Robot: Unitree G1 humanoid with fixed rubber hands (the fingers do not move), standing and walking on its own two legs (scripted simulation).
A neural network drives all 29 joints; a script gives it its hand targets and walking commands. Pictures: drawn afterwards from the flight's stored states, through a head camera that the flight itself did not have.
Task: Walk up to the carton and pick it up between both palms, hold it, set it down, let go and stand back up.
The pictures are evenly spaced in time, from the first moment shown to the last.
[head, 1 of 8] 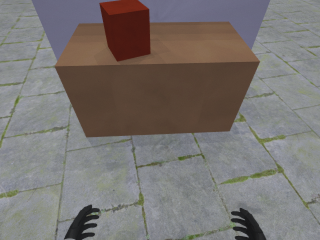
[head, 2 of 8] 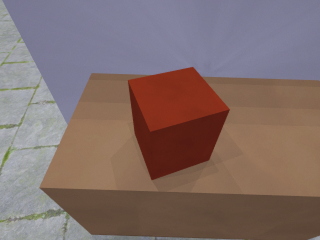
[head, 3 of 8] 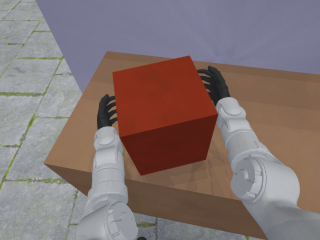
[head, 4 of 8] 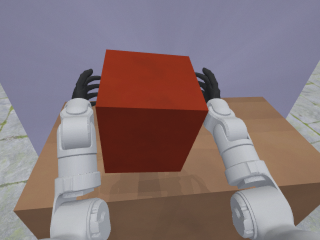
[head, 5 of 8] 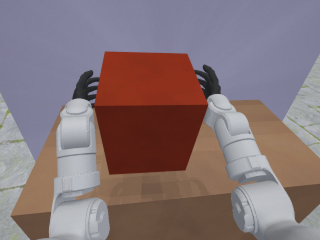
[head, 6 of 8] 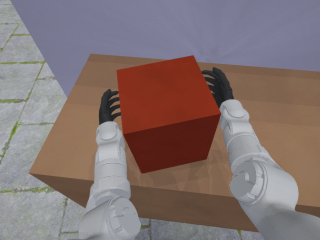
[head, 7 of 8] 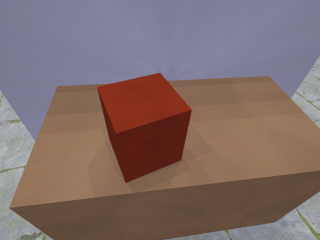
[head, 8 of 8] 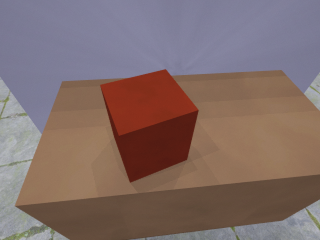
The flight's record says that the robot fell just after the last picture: no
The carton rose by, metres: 0.20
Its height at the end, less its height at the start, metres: +0.00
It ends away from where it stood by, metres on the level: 0.01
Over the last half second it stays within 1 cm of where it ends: yes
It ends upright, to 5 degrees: yes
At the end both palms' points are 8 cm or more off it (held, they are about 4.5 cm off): yes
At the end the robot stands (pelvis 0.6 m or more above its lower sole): yes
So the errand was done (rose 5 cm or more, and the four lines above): yes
